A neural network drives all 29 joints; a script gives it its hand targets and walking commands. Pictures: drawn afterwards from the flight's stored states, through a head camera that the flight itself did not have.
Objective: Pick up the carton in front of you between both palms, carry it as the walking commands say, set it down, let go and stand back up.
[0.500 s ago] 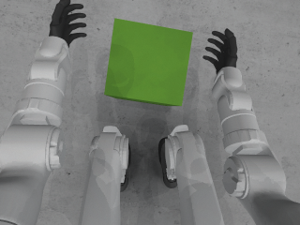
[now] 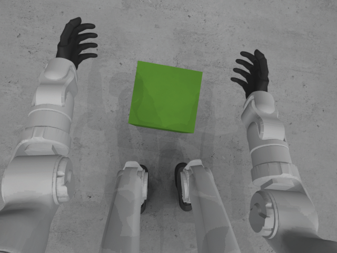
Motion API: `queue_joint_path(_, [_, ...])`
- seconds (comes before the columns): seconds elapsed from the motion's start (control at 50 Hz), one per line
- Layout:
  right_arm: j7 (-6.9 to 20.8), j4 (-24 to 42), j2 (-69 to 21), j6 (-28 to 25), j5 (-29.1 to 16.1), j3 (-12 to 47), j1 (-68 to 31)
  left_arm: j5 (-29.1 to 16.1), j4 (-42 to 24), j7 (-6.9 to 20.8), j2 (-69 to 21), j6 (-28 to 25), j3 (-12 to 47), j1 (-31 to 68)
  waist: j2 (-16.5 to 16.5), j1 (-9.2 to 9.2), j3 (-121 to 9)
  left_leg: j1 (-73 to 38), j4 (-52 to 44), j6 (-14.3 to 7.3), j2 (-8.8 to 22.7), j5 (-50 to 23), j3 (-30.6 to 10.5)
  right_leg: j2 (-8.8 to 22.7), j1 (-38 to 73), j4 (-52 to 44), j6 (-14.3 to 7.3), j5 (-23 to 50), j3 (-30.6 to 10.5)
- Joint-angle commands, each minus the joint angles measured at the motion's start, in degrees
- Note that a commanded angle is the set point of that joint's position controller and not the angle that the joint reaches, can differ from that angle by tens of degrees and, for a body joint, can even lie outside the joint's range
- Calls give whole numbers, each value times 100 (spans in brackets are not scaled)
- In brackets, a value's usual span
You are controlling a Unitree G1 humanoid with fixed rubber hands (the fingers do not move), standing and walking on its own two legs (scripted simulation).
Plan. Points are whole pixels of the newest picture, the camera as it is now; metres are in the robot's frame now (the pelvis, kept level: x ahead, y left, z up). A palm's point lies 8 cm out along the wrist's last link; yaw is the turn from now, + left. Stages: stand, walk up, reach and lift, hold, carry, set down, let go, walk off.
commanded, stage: set down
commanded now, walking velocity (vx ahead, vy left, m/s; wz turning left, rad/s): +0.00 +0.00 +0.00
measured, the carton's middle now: (164, 102) +0.47 -0.01 -0.44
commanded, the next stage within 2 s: let go in 0.18 s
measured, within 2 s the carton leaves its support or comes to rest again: neither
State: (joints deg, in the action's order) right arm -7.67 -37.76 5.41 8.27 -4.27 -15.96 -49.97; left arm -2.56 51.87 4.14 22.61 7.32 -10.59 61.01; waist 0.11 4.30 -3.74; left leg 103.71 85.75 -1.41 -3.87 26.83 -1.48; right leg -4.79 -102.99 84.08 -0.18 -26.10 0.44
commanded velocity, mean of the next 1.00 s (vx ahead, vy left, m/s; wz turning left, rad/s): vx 0.00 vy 0.00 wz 0.00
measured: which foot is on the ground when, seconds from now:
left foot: down 0.00-1.00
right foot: down 0.00-1.00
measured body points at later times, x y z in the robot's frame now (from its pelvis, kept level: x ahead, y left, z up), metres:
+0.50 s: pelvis +0.05 -0.01 +0.13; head +0.29 +0.01 +0.51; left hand +0.44 +0.22 +0.00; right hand +0.41 -0.21 +0.01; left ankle +0.08 +0.10 -0.53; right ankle +0.08 -0.10 -0.53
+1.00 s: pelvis +0.12 -0.02 +0.20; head +0.18 -0.01 +0.65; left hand +0.31 +0.22 +0.12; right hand +0.29 -0.25 +0.12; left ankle +0.08 +0.10 -0.53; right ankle +0.08 -0.10 -0.53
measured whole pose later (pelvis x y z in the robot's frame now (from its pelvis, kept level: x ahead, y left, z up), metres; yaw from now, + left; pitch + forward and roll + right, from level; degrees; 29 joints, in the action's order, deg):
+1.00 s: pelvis +0.12 -0.02 +0.20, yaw +2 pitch +8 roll +1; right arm 3.3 -26.0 11.7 0.2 -2.1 -1.9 14.0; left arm -0.1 28.6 1.9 12.1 -0.4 -3.3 -9.4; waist -1.5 1.6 -0.8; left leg 17.5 25.9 -0.7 -2.7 15.9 -3.4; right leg -4.0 -18.3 27.2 -2.7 -16.3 -3.1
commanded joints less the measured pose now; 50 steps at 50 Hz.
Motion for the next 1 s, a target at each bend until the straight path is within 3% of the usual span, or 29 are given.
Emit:
queue_joint_path(0.0, [57, 555, 486, -179, 139, -129, -786, 75, -474, 17, 614, -160, -170, 1202, 603, 57, -5473, -4248, -1145, 147, 106, -2065, -202, 53, 2465, -1062, 358, 1634, 189])
queue_joint_path(0.02, [69, 441, 413, -180, 102, -108, -691, 115, -530, 33, 562, -182, -141, 1170, 742, -46, -5427, -4341, -1250, 157, 93, -2079, -178, 71, 2540, -1192, 349, 1610, 144])
queue_joint_path(0.08, [124, 411, 434, -231, 257, -217, -625, 163, -390, 55, 526, -217, -198, 1061, 547, 86, -5297, -4570, -1619, 134, 114, -2168, -264, 93, 2798, -1540, 363, 1734, 158])
queue_joint_path(0.12, [151, 502, 407, -255, 243, -198, -654, 239, -405, 55, 555, -229, -261, 1079, 574, -17, -5287, -4878, -1830, 130, 125, -2293, -297, 102, 2860, -1740, 369, 1745, 154])
queue_joint_path(0.14, [166, 426, 353, -260, 249, -187, -539, 211, -396, 66, 455, -240, -198, 1012, 654, 31, -5270, -4982, -1920, 143, 127, -2399, -282, 122, 2996, -1871, 356, 1845, 142])
queue_joint_path(0.16, [184, 465, 400, -278, 298, -210, -494, 270, -394, 50, 488, -259, -300, 895, 597, -61, -5329, -5049, -2016, 143, 132, -2456, -291, 134, 3100, -1930, 369, 1914, 131])
queue_joint_path(0.2, [244, 381, 386, -307, 382, -174, -285, 318, -396, 34, 373, -280, -275, 755, 539, 14, -5285, -5302, -2227, 146, 134, -2665, -333, 144, 3286, -2153, 355, 2046, 127])
queue_joint_path(0.26, [383, 473, 439, -372, 501, -91, 145, 499, -458, -72, 177, -298, -370, 138, 594, -123, -5385, -5851, -2528, 162, 160, -3115, -382, 163, 3555, -2445, 323, 2214, 81])
queue_joint_path(0.34, [634, 511, 591, -471, 733, 107, 1182, 640, -900, -310, -256, -345, -383, -959, 400, -40, -5338, -6615, -2939, 163, 184, -3599, -479, 153, 4145, -2860, 262, 2371, 47])
queue_joint_path(0.46, [934, 935, 879, -573, 670, 481, 2229, 602, -1937, -479, -428, -470, -232, -2140, 399, -120, -4359, -6812, -3723, 202, 192, -2824, -348, 264, 5462, -3557, 125, 2258, -122])
queue_joint_path(0.48, [966, 840, 885, -586, 660, 535, 2517, 538, -2006, -472, -428, -494, -203, -2320, 235, -30, -4132, -6794, -3820, 195, 215, -2749, -351, 277, 5677, -3657, 125, 2289, -138])
queue_joint_path(0.52, [1009, 939, 844, -655, 531, 669, 2921, 453, -2084, -422, -490, -559, -51, -2844, 266, -29, -3832, -6883, -4004, 183, 215, -2785, -294, 300, 6198, -3847, 125, 2540, -194])
queue_joint_path(0.6, [1083, 1132, 900, -776, 396, 834, 3764, 426, -2166, -362, -488, -690, -21, -3927, 208, -216, -3473, -7109, -4323, 169, 196, -2930, -228, 372, 7259, -4172, 135, 3072, -378])
queue_joint_path(0.62, [1092, 1105, 809, -803, 352, 926, 4068, 398, -2122, -356, -474, -727, 42, -4136, 90, -135, -3233, -7181, -4400, 151, 193, -2979, -237, 379, 7381, -4245, 157, 3283, -384])
queue_joint_path(0.64, [1088, 1135, 859, -829, 333, 933, 4220, 373, -2165, -344, -537, -758, 96, -4346, 154, -188, -3089, -7184, -4511, 162, 171, -2996, -231, 410, 7659, -4332, 145, 3456, -448])
queue_joint_path(0.66, [1087, 1255, 919, -857, 365, 920, 4389, 343, -2242, -320, -546, -792, 128, -4521, -62, -110, -3021, -7181, -4606, 148, 172, -2963, -226, 424, 8019, -4367, 165, 3755, -490])
queue_joint_path(0.68, [1075, 1240, 873, -870, 327, 988, 4624, 338, -2278, -311, -524, -813, 140, -4729, -22, -201, -2863, -7339, -4728, 127, 160, -3002, -227, 451, 8167, -4501, 170, 3818, -521])
queue_joint_path(0.7, [1057, 1252, 908, -896, 365, 960, 4879, 351, -2221, -306, -500, -839, 160, -4950, -151, -121, -2716, -7454, -4851, 119, 179, -3014, -241, 451, 8358, -4558, 184, 4042, -524])
queue_joint_path(0.72, [1046, 1290, 877, -924, 317, 1025, 5049, 312, -2250, -303, -576, -875, 231, -5217, -43, -195, -2501, -7484, -4999, 131, 156, -3073, -231, 471, 8518, -4665, 180, 4213, -555])
queue_joint_path(0.78, [1021, 1383, 927, -992, 282, 1113, 5703, 291, -2272, -309, -572, -963, 331, -5899, -217, -217, -2061, -7790, -5341, 125, 169, -3168, -238, 485, 9026, -4916, 189, 4646, -617])
queue_joint_path(0.84, [1038, 1586, 1041, -1017, 248, 1183, 5972, 310, -2460, -293, -588, -986, 405, -6413, -13, -295, -1706, -8506, -5671, 175, 180, -3356, -231, 456, 9255, -5298, 169, 4504, -595])
queue_joint_path(0.86, [1048, 1565, 1066, -1020, 250, 1194, 6122, 298, -2613, -294, -494, -1000, 406, -6503, -116, -309, -1501, -8674, -5786, 173, 189, -3385, -237, 451, 9315, -5407, 186, 4510, -580])
queue_joint_path(0.88, [1058, 1586, 1068, -1011, 230, 1264, 6173, 297, -2603, -298, -510, -989, 449, -6714, 57, -366, -1295, -8814, -5898, 197, 194, -3382, -235, 448, 9345, -5532, 162, 4351, -580])
queue_joint_path(0.94, [1091, 1708, 1129, -919, 207, 1257, 6329, 233, -2817, -233, -515, -873, 597, -7045, -51, -360, -805, -9206, -6110, 203, 217, -3175, -234, 416, 9463, -5759, 160, 3960, -495])
queue_joint_path(0.96, [1099, 1727, 1154, -879, 212, 1274, 6273, 239, -2923, -219, -514, -814, 594, -7083, 121, -433, -696, -9374, -6177, 203, 199, -3167, -227, 417, 9411, -5889, 148, 3722, -502])
queue_joint_path(0.98, [1112, 1766, 1137, -815, 206, 1291, 6263, 182, -2962, -187, -566, -756, 687, -7086, -44, -410, -409, -9339, -6215, 203, 222, -2941, -216, 387, 9458, -5909, 137, 3500, -438])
